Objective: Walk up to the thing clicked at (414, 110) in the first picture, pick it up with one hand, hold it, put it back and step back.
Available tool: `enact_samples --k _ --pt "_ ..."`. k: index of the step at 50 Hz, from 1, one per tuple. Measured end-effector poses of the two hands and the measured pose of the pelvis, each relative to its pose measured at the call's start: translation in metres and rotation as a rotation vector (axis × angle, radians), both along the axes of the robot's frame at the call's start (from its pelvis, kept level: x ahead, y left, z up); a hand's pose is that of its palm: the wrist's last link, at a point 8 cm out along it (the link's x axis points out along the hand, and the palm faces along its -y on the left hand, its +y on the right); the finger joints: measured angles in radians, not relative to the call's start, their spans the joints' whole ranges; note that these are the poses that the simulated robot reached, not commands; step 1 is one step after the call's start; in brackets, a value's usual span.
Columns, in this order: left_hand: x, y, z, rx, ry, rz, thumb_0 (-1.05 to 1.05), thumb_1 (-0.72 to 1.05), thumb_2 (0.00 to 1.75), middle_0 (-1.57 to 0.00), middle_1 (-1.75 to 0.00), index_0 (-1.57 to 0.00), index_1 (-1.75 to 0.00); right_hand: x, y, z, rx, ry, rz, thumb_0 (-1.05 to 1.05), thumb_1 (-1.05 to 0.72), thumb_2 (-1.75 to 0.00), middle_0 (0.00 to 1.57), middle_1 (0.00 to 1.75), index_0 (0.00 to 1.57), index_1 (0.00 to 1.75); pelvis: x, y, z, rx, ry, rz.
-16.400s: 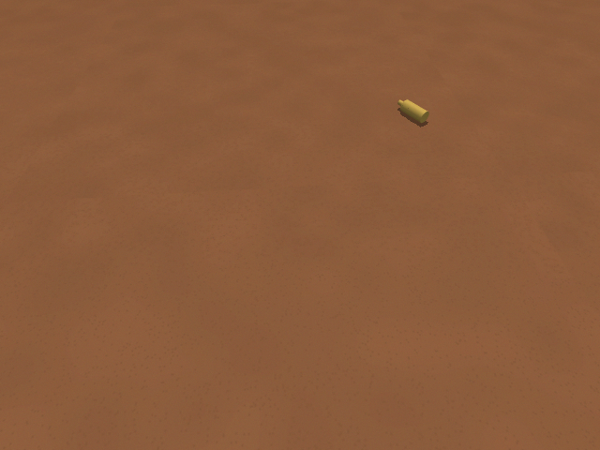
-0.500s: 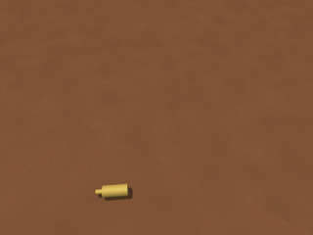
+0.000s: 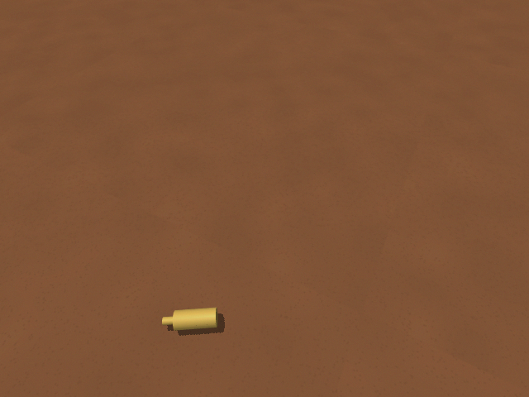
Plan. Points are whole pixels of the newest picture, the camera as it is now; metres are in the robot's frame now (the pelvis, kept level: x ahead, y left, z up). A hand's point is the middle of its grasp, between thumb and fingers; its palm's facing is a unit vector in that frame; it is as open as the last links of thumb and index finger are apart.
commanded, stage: stand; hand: left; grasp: from above
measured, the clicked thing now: (190, 319) +0.50 +0.29 -0.75
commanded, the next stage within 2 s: rise first in 0.40 s
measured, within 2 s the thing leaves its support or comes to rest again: neither
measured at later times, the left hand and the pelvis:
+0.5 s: hand out of the picture +0.08 +0.26 -0.16, palm faces -0.03 -0.94 -0.34, open 7.4 cm; pelvis +0.01 +0.00 +0.00, yaw +0 degrees
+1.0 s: hand out of the picture +0.13 +0.26 -0.19, palm faces -0.07 -0.92 -0.39, open 13.1 cm; pelvis +0.00 +0.01 -0.05, yaw +1 degrees
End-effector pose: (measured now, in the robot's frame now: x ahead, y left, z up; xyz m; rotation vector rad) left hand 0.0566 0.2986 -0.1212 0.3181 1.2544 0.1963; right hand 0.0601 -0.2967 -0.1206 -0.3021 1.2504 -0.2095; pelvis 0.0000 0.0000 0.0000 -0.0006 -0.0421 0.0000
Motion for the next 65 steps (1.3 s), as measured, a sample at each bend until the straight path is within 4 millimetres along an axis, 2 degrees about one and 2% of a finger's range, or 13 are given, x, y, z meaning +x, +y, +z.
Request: enact_samples --k 13,26,29,34,38,44,51,58,65 --pt "0.000 0.000 -0.003 -0.005 0.016 0.002 0.01 0.90 0.90 -0.20 -0.30 -0.20 -0.30 -0.004 -0.001 0.000 -0.007 0.026 -0.006 0.01 -0.91 -0.89 0.21 0.30 0.20 0.30 0.004 0.001 0.000 -0.001 0.007 0.002" --pt "0.015 0.002 0.001 -0.001 -0.023 -0.007 0.00 0.90 0.90 -0.20 -0.31 -0.20 -0.30 0.013 0.003 0.001 -0.005 -0.020 0.009 0.01 -0.91 -0.89 0.21 0.30 0.20 0.30 0.006 0.002 0.000 0.000 0.003 0.001" --pt "0.032 -0.002 0.001 -0.007 -0.106 0.026 0.01 0.86 0.91 -0.19 -0.35 -0.19 -0.34 0.021 0.009 0.002 -0.001 -0.097 0.019 0.01 -0.92 -0.90 0.21 0.30 0.20 0.30 0.002 0.002 -0.004 -0.002 0.040 0.018" --pt "0.071 -0.003 -0.008 -0.030 -0.165 0.009 0.01 0.66 0.94 -0.14 -0.55 -0.14 -0.54 0.030 0.027 -0.003 0.029 -0.165 0.032 0.01 -0.92 -0.90 0.20 0.30 0.20 0.30 -0.008 0.000 -0.014 -0.008 0.114 0.021" --pt "0.087 0.001 -0.011 -0.014 -0.177 -0.051 0.01 0.42 0.95 -0.08 -0.78 -0.10 -0.75 0.031 0.038 -0.008 0.052 -0.201 0.015 0.01 -0.91 -0.89 0.21 0.30 0.20 0.30 -0.009 0.000 -0.023 -0.011 0.152 0.016" --pt "0.081 0.007 -0.019 0.030 -0.110 -0.076 0.00 0.02 0.96 -0.05 -1.00 -0.08 -0.96 0.043 0.048 -0.016 0.079 -0.255 0.020 0.01 -0.90 -0.89 0.21 0.30 0.20 0.30 -0.006 0.006 -0.034 -0.017 0.191 0.016" --pt "0.069 0.009 -0.036 0.050 -0.097 -0.083 0.00 -0.34 0.96 -0.05 -1.08 -0.07 -1.05 0.069 0.054 -0.026 0.070 -0.343 0.062 0.01 -0.90 -0.89 0.21 0.30 0.20 0.30 -0.004 0.009 -0.055 -0.023 0.249 0.020" --pt "0.070 0.010 -0.046 0.076 -0.119 -0.119 0.00 -0.48 0.97 -0.06 -1.10 -0.07 -1.07 0.095 0.059 -0.034 0.051 -0.414 0.096 0.01 -0.89 -0.89 0.21 0.30 0.20 0.30 -0.001 0.009 -0.074 -0.032 0.290 0.024" --pt "0.070 0.011 -0.051 0.098 -0.099 -0.148 0.00 -0.52 0.96 -0.06 -1.09 -0.07 -1.07 0.106 0.063 -0.039 0.045 -0.455 0.113 0.01 -0.90 -0.89 0.21 0.30 0.20 0.30 0.002 0.009 -0.084 -0.041 0.323 0.026"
